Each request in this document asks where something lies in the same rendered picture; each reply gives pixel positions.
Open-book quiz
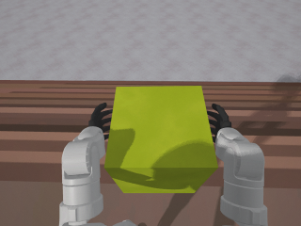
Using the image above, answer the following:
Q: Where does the carton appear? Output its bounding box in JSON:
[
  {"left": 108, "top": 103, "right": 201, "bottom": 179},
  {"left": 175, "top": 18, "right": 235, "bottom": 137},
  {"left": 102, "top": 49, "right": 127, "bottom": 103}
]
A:
[{"left": 104, "top": 86, "right": 218, "bottom": 193}]

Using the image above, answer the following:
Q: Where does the left robot hand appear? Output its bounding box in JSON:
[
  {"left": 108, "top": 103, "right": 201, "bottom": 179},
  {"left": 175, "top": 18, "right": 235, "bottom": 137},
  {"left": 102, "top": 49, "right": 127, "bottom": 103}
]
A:
[{"left": 88, "top": 103, "right": 113, "bottom": 140}]

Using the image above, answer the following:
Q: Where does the right robot hand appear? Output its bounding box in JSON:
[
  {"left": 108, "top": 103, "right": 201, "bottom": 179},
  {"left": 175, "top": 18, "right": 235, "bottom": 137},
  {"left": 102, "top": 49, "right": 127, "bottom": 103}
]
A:
[{"left": 207, "top": 104, "right": 232, "bottom": 143}]

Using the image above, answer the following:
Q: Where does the right robot forearm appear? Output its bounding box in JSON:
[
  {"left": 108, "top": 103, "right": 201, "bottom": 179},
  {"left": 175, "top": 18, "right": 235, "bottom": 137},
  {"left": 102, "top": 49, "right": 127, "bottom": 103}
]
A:
[{"left": 215, "top": 127, "right": 268, "bottom": 226}]

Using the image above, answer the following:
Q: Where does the left robot forearm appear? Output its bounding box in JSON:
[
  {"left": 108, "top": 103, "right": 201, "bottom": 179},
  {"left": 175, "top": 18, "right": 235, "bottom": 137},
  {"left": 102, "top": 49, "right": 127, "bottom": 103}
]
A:
[{"left": 59, "top": 126, "right": 105, "bottom": 226}]

